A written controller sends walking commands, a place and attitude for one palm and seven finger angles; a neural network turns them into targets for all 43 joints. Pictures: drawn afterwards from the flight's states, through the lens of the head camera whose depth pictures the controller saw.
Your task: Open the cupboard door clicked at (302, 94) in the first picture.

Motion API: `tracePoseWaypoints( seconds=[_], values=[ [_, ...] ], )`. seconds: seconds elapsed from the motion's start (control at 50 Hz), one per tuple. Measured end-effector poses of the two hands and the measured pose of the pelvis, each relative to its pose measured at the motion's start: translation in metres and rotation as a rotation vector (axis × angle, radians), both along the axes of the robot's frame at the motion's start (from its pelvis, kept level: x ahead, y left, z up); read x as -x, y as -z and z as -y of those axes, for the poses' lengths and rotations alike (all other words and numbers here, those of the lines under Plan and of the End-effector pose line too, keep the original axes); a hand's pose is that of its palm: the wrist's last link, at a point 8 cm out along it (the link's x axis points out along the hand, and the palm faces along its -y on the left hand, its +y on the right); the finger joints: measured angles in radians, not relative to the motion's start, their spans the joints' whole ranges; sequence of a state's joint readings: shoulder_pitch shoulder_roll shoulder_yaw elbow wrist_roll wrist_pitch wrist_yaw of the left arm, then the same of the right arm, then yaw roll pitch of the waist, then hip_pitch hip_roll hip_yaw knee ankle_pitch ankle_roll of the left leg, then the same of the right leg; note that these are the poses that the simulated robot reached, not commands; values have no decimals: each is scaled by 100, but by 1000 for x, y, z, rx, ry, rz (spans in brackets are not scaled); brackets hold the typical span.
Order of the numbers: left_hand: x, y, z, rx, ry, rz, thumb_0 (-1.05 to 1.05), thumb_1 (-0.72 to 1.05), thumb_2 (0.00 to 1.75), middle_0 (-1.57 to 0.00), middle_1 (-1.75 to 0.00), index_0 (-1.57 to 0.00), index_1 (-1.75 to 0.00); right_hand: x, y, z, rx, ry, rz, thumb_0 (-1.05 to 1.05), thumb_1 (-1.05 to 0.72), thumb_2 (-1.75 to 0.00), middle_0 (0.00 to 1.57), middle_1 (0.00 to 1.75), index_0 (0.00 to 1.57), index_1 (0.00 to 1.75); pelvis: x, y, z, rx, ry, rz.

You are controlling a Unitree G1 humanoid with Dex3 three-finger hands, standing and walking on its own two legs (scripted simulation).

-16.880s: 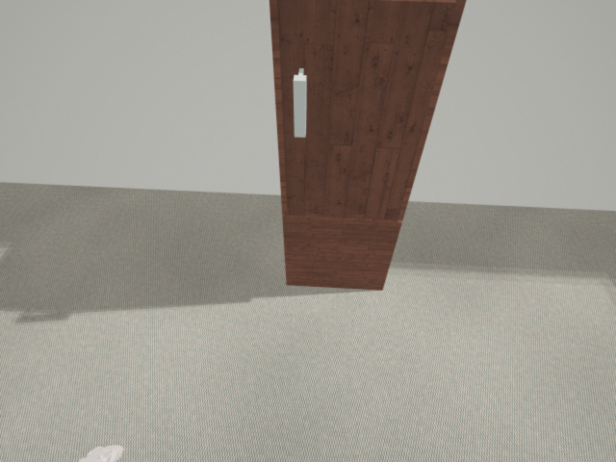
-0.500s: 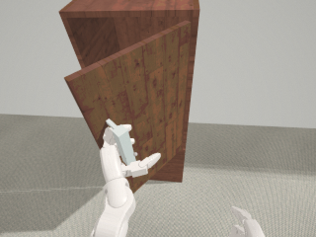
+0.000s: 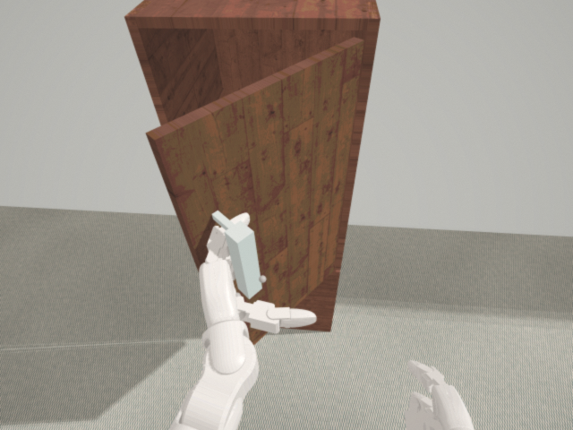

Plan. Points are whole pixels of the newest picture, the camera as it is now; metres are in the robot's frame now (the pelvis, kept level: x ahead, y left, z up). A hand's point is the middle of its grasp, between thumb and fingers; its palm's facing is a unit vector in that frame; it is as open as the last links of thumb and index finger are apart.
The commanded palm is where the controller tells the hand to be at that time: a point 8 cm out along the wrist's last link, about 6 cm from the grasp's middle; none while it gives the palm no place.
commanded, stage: slide the hand sideways off the handle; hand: left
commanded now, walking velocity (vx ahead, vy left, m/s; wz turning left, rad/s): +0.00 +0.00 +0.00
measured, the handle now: (235, 254) +0.34 +0.09 +0.08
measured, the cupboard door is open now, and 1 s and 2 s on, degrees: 50 54 54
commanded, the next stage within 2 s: draw the hand back to the body in 1.18 s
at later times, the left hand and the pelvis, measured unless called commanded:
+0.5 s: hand (249, 320) +0.24 +0.06 +0.08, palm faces -0.11 -0.99 +0.00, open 16.3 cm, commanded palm +0.22 +0.12 +0.08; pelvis +0.00 +0.01 +0.00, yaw -2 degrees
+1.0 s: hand (201, 356) +0.20 +0.11 +0.08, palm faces -0.04 -1.00 -0.02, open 16.2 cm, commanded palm +0.17 +0.17 +0.08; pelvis +0.01 +0.00 -0.01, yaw +0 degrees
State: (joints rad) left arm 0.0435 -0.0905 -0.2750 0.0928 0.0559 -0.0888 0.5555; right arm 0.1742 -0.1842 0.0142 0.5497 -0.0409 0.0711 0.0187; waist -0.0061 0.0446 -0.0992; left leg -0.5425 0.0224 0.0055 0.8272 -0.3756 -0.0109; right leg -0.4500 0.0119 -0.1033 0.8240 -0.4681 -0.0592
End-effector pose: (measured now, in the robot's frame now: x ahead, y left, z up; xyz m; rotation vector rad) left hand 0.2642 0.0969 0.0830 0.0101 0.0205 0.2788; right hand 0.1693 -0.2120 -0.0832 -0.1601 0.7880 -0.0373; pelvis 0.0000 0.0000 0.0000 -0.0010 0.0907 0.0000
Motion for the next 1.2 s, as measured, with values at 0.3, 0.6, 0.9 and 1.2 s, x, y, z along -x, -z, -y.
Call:
tracePoseWaypoints(
  seconds=[0.3,0.6,0.9,1.2],
  values=[
    [17,0,-6,43,404,47,-1,-50,30,-18,-33,-15,-34,27,-3,-4,-19,43,34,1,-91,-90,20,30,20,30,7,-1,-13,-3,20,9],
    [48,1,-29,15,381,39,-1,-50,30,-17,-30,-16,-31,12,-13,0,-7,30,100,1,-91,-90,20,30,20,30,1,2,-10,-1,24,-1],
    [75,1,-53,4,356,9,-1,-50,30,-19,-32,-19,-32,-5,-13,8,-8,27,142,1,-91,-90,20,30,20,30,-9,7,-1,-3,14,-30],
    [104,3,-83,-6,337,8,-1,-50,30,-15,-30,-15,-30,-4,-6,17,26,56,155,1,-91,-90,20,30,20,30,-6,15,-3,9,-4,-52]
  ],
)
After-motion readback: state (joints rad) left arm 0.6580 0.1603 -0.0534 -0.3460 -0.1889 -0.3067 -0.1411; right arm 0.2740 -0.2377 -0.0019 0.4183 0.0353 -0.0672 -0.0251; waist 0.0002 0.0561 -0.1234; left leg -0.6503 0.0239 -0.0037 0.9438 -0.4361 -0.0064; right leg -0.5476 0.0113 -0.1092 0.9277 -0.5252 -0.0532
